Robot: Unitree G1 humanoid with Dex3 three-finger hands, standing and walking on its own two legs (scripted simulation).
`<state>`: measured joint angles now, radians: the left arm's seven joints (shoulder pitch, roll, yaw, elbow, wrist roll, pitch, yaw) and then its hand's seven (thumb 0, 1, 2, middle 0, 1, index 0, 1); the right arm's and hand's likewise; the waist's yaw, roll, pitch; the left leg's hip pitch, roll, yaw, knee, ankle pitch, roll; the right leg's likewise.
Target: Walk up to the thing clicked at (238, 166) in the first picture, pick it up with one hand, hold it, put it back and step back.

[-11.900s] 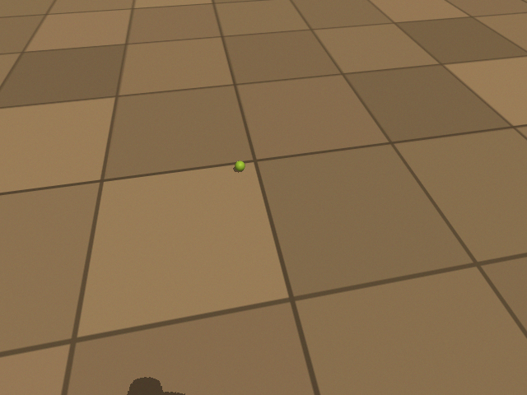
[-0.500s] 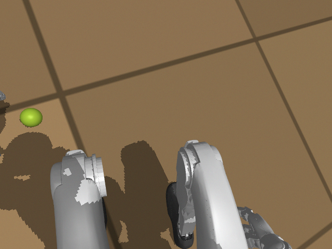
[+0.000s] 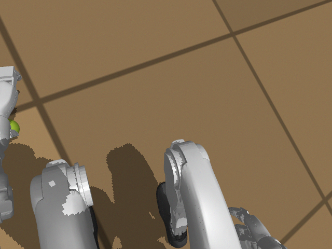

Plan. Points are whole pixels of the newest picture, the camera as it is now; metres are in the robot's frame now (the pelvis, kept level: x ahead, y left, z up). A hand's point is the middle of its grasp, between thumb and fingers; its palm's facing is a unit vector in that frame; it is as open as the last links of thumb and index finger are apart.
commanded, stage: approach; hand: left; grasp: from above
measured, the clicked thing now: (7, 129) +0.43 +0.34 -0.29
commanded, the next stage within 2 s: close in in 0.12 s
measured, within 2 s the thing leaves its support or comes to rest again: neither
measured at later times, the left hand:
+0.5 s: hand out of the picture +0.39 +0.36 -0.20, palm faces -0.51 -0.16 -0.85, open 14.1 cm
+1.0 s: hand (1, 124) +0.43 +0.34 -0.24, palm faces -0.44 -0.11 -0.89, open 14.1 cm
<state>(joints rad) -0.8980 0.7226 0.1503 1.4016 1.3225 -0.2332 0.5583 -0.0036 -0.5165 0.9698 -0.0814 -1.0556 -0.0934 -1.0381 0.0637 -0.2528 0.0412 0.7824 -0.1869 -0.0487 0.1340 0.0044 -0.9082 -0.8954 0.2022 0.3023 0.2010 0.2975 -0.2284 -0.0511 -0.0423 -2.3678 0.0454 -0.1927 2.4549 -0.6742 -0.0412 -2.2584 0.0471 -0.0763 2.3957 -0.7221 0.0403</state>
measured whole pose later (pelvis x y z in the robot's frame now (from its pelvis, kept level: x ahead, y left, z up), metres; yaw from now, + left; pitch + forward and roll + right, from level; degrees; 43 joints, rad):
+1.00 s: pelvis +0.00 +0.01 -0.02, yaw -4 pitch +30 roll -12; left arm -0.94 0.93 0.21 1.64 1.28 -0.20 0.58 0.00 -0.49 0.95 -0.07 -1.01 -0.08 -1.00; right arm 0.05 -0.26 0.18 0.74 -0.27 -0.14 0.22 0.00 -0.90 -0.90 0.20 0.30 0.20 0.30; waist -0.30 -0.09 0.09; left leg -2.40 0.04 -0.25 2.55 -0.70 -0.02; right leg -2.26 0.07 -0.11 2.44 -0.72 0.07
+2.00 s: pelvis +0.00 +0.01 -0.02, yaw -6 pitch +26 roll -14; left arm -0.90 1.02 0.21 1.69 1.25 -0.29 0.61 0.00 -0.50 0.94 -0.08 -1.01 -0.08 -1.00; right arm 0.03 -0.30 0.28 0.74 -0.31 -0.23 0.27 0.00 -0.90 -0.90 0.20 0.30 0.20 0.30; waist -0.30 -0.15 0.17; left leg -2.35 0.04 -0.30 2.59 -0.73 -0.03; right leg -2.19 0.08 -0.16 2.43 -0.73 0.08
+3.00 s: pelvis +0.00 +0.01 -0.02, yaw -6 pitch +24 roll -14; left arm -0.89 1.02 0.17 1.69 1.28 -0.34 0.64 0.00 -0.05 0.66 -0.35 -0.85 -0.40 -0.81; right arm 0.00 -0.32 0.28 0.73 -0.31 -0.22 0.26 0.00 -0.89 -0.89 0.20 0.30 0.20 0.30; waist -0.29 -0.17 0.17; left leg -2.34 0.04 -0.32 2.59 -0.71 -0.03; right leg -2.18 0.09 -0.17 2.42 -0.71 0.08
